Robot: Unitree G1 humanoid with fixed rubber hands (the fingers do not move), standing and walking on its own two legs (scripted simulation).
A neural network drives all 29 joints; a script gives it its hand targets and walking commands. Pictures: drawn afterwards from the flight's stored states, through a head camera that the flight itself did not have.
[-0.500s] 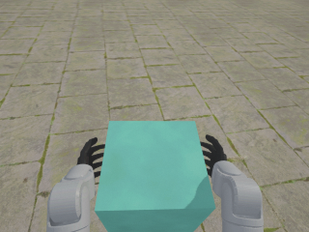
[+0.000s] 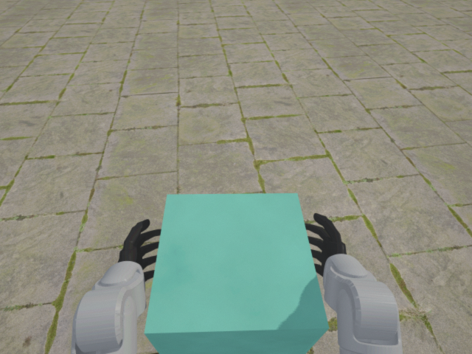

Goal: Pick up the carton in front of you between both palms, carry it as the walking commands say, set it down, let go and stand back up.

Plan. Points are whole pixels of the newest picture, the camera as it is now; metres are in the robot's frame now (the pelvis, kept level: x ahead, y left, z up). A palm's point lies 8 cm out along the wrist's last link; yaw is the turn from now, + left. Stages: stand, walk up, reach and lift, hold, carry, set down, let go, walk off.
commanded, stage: carry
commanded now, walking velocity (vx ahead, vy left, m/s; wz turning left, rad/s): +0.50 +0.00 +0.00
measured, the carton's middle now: (233, 286) +0.26 +0.00 +0.00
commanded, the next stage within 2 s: none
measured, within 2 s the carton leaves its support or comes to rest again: neither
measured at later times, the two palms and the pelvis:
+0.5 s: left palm (155, 132) +0.59 +0.17 +0.08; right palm (286, 128) +0.58 -0.13 +0.09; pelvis +0.31 +0.03 +0.00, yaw -2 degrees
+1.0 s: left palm (164, 103) +0.72 +0.17 +0.07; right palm (277, 98) +0.73 -0.12 +0.08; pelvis +0.46 +0.02 -0.01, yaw +0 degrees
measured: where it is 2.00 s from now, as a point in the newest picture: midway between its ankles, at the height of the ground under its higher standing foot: (229, 334)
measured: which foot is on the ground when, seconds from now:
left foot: up 0.00-0.12, down 0.14-0.60, up 0.62-0.70, down 0.72-1.00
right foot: down 0.00-0.16, up 0.18-0.54, down 0.56-1.00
